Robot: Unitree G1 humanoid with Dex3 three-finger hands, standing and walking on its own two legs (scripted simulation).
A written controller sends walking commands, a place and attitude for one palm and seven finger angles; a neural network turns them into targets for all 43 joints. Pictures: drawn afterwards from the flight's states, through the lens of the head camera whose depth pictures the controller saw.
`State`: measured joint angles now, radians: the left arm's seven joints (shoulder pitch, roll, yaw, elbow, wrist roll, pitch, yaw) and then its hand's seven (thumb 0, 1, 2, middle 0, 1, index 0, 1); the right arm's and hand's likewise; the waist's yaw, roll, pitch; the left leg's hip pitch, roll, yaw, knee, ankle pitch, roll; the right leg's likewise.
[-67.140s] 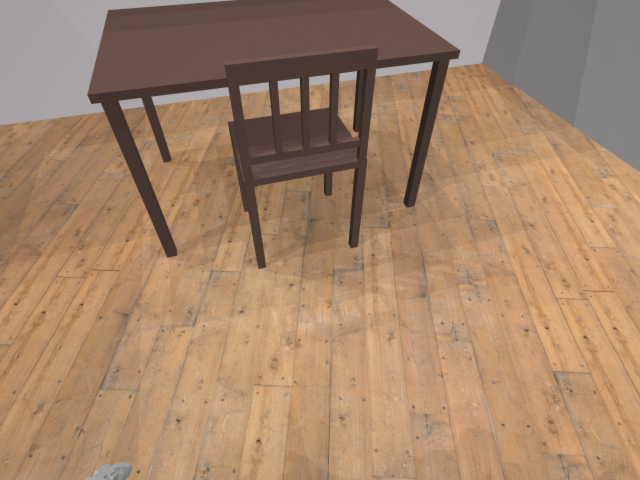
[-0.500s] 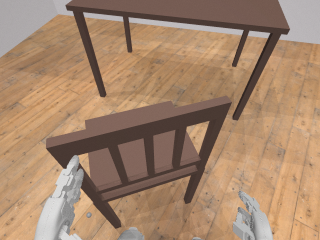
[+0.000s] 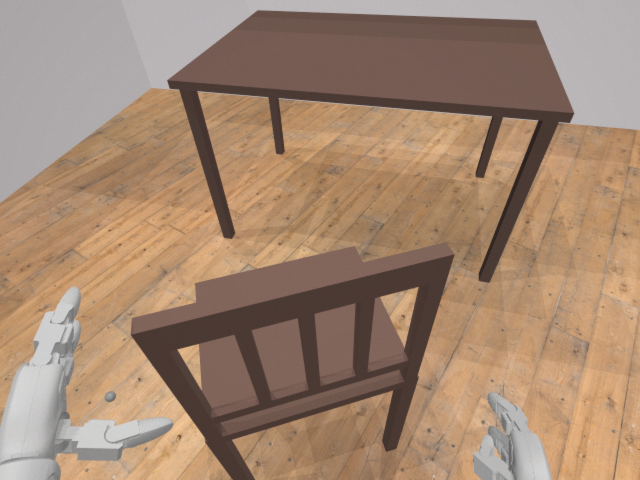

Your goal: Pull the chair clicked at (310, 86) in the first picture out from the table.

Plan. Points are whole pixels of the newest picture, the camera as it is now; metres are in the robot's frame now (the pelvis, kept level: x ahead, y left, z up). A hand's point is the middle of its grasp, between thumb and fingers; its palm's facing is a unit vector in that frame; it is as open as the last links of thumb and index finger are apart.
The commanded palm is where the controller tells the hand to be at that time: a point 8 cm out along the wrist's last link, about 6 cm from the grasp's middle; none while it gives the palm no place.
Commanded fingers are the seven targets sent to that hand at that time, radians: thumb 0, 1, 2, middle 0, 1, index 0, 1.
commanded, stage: draw the hand back to the body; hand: left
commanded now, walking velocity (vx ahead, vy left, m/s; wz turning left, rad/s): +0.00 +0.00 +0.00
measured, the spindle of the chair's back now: (309, 351) +0.34 +0.06 -0.09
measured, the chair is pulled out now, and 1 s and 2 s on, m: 0.66 0.66 0.66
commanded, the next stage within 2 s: step back with the hand held close in 0.80 s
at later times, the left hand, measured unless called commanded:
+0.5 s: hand (65, 296) +0.24 +0.26 +0.19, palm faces +0.46 -0.78 -0.43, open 8.4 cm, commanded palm +0.18 +0.30 +0.20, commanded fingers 0.00 0.90 0.90 -0.20 -0.30 -0.20 -0.30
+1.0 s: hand (60, 310) +0.22 +0.26 +0.18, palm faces +0.44 -0.79 -0.43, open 7.4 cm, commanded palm +0.16 +0.30 +0.20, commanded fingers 0.00 0.90 0.90 -0.20 -0.30 -0.20 -0.30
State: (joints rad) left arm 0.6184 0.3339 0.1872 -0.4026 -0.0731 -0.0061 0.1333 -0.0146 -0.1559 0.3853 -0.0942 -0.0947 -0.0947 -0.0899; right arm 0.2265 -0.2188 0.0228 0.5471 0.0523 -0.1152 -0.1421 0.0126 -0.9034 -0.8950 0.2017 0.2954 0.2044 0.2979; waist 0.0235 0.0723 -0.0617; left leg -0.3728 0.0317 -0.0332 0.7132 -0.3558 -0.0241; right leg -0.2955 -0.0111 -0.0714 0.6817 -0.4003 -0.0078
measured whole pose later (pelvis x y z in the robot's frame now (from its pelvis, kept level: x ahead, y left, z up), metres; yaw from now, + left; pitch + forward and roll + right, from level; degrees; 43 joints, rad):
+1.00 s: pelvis +0.01 +0.00 +0.02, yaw -2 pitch -3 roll -1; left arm 0.44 0.36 0.37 -0.38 -0.07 -0.07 0.12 0.01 0.89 0.90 -0.21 -0.30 -0.22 -0.30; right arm 0.17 -0.23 0.00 0.63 0.03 -0.07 -0.07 0.01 -0.90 -0.89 0.20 0.30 0.20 0.30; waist 0.04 0.08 0.03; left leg -0.14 0.04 0.00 0.46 -0.26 -0.02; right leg -0.07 0.00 -0.04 0.41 -0.28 0.00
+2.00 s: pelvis -0.12 +0.03 +0.01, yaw -2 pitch +1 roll -4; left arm 0.57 0.44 0.44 -0.60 -0.06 -0.21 0.13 0.01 0.89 0.90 -0.21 -0.30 -0.22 -0.30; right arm 0.15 -0.19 0.00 0.64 0.00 -0.14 -0.07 0.01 -0.90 -0.89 0.21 0.30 0.21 0.30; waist 0.01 0.07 0.08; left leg -0.52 0.07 -0.03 0.61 -0.12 0.00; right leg -0.29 0.08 -0.02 0.56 -0.29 0.00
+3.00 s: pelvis -0.30 +0.03 +0.01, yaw -3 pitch -1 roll -1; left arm 0.55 0.47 0.46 -0.54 -0.02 -0.24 0.16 0.01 0.89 0.90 -0.22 -0.30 -0.22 -0.30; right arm 0.27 -0.18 -0.01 0.64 0.02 -0.16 -0.05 0.01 -0.90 -0.89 0.20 0.30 0.20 0.30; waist -0.04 -0.01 -0.01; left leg -0.27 0.02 0.04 0.57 -0.28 0.02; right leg -0.22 -0.01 -0.10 0.53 -0.35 0.00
